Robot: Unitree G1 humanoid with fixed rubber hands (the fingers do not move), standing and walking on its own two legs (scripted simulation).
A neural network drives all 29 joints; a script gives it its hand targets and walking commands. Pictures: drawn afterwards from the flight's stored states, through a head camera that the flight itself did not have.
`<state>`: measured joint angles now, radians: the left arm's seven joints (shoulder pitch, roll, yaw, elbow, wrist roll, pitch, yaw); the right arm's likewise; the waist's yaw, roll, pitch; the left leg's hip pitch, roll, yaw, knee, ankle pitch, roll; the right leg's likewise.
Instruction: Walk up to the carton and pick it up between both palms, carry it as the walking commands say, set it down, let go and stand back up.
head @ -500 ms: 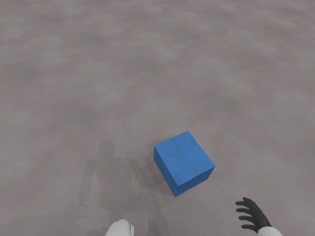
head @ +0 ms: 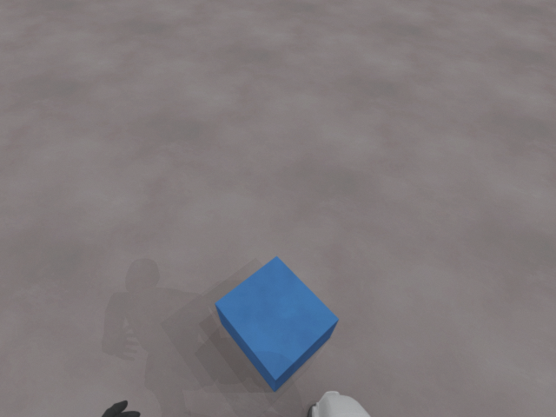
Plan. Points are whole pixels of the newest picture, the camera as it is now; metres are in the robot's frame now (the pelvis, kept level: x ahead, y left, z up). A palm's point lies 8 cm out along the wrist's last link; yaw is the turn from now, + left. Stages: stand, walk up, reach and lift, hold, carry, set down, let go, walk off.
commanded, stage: walk up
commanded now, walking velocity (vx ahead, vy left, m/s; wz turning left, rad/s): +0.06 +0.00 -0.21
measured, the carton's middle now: (275, 321) +0.47 -0.01 -0.66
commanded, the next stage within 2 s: none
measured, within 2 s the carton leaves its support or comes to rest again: neither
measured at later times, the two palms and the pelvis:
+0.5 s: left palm out of the picture +0.09 +0.23 -0.13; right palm out of the picture +0.09 -0.31 -0.08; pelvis -0.02 -0.02 +0.01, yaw -5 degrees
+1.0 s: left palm out of the picture +0.00 +0.21 -0.09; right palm out of the picture -0.01 -0.32 -0.10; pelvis -0.06 -0.06 +0.03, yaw -8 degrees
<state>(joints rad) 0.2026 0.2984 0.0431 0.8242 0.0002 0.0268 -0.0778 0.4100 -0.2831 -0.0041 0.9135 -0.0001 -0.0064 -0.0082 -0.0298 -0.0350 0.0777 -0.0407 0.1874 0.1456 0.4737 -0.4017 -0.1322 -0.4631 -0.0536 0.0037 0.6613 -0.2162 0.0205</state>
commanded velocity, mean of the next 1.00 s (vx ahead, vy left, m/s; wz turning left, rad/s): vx -0.03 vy -0.01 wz -0.10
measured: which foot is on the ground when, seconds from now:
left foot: down 0.00-0.02, up 0.04-0.40, down 0.42-0.74, up 0.76-1.00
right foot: up 0.00-0.00, down 0.02-0.42, up 0.44-0.72, down 0.74-1.00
